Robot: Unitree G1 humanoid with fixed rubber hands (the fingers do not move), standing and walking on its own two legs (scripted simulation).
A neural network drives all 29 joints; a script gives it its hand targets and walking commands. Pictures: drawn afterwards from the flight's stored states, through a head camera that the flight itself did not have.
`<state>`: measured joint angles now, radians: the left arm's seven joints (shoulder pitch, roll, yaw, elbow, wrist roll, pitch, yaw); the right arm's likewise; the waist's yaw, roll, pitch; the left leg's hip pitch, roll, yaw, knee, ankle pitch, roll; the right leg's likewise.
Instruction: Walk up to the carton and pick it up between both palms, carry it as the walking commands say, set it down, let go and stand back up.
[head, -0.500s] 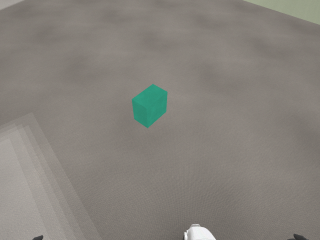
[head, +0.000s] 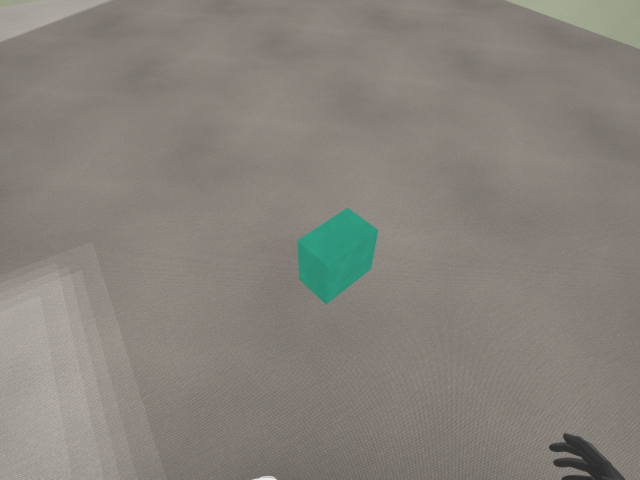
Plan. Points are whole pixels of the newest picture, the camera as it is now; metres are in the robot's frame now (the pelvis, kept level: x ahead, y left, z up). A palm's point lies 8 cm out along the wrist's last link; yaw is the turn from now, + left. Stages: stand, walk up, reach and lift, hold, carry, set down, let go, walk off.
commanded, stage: walk up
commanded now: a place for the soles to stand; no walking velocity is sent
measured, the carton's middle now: (336, 255) +0.98 -0.02 -0.65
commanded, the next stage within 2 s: none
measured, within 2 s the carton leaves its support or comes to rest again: neither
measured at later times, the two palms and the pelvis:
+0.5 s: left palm (128, 336) +0.32 +0.32 -0.05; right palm (593, 414) +0.25 -0.36 -0.09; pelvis +0.20 -0.02 +0.00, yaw -1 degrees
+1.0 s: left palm (168, 260) +0.49 +0.31 -0.08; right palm (561, 298) +0.42 -0.37 -0.06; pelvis +0.38 -0.01 +0.00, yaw -2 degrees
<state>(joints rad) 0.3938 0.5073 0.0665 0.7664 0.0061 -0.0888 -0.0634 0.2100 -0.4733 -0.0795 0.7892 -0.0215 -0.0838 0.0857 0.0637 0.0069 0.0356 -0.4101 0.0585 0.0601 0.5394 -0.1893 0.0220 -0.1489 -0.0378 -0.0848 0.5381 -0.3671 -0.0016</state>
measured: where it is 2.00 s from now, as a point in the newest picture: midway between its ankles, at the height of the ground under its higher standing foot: (330, 384)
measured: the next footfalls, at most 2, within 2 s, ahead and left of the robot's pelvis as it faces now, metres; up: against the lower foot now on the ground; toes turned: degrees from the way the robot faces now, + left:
right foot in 0.38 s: +0.30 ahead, -0.14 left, +0.00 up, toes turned -5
left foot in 0.72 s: +0.42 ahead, +0.12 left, +0.00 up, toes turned +4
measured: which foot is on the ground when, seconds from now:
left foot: down 0.00-0.40, up 0.42-0.70, down 0.72-1.00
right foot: down 0.00-0.02, up 0.04-0.36, down 0.38-0.72, up 0.74-1.00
